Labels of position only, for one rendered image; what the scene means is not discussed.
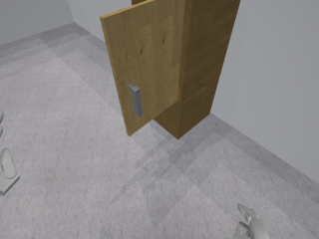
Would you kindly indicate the handle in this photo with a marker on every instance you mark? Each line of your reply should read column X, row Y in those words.
column 137, row 100

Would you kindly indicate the robot left hand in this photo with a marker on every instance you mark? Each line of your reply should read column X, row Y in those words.
column 8, row 176

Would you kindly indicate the robot right hand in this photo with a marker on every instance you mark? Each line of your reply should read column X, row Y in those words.
column 256, row 228

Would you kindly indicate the cupboard door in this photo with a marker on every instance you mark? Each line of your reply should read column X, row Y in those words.
column 144, row 47

